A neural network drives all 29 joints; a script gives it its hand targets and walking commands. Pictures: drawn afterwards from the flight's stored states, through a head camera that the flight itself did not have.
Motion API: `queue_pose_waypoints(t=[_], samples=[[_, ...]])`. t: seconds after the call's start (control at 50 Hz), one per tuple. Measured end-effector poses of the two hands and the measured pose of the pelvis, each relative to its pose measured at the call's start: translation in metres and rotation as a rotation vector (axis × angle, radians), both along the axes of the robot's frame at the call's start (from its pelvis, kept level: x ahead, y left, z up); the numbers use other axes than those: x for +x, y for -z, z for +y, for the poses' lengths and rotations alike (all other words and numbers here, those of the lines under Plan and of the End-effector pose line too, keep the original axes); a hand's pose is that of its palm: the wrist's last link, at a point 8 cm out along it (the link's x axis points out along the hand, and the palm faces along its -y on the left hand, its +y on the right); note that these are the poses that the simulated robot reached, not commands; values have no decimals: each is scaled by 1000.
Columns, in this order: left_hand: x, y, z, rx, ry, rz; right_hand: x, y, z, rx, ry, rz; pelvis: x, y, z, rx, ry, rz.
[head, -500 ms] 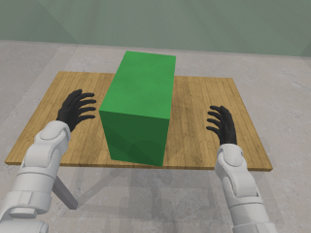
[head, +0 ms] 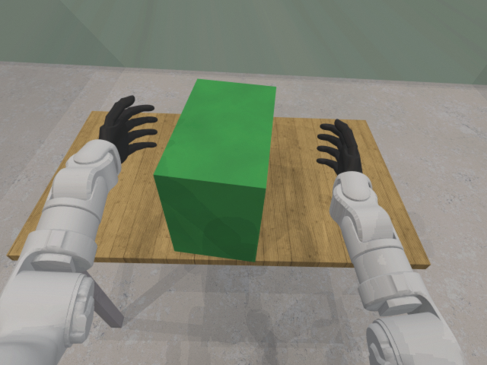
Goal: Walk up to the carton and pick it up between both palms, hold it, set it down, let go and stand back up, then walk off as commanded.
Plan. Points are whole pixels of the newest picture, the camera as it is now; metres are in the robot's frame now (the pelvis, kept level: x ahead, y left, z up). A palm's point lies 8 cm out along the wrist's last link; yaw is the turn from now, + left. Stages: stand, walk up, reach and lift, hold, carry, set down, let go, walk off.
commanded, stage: reach and lift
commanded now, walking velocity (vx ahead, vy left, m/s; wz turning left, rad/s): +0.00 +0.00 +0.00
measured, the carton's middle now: (225, 168) +0.54 +0.07 -0.01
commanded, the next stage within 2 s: none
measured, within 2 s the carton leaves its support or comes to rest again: neither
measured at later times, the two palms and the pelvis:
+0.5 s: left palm (127, 105) +0.46 +0.21 +0.20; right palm (342, 124) +0.46 -0.13 +0.19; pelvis +0.00 +0.00 +0.00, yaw +0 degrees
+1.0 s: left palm (128, 127) +0.47 +0.22 +0.15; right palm (338, 143) +0.47 -0.14 +0.14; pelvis +0.00 +0.00 +0.00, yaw +0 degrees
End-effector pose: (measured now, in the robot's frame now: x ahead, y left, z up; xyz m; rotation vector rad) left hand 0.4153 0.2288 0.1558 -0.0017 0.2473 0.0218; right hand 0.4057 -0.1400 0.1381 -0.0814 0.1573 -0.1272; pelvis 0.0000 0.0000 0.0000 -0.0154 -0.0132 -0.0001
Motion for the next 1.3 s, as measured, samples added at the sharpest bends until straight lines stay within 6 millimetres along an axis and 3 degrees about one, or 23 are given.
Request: queue_pose_waypoints(t=[0.38,0.62,0.86,0.98,1.18,1.3], samples=[[35,-34,-16,95,-13,-20,42,-40,14,-38,-10,-1,2,0,0,0,0,21],[50,-49,-19,153,-26,-36,61,-57,9,-63,9,17,5,0,0,0,1,88],[51,-18,-8,160,-37,-8,65,-30,8,-81,7,57,4,1,-1,1,2,128],[52,3,-4,156,-36,7,64,-6,4,-94,15,90,4,1,-1,1,2,160],[57,44,-14,148,-6,36,68,30,-1,-83,8,99,7,3,-1,1,3,240],[64,56,-19,113,-13,25,74,41,-1,-74,3,83,11,4,-1,1,4,282]])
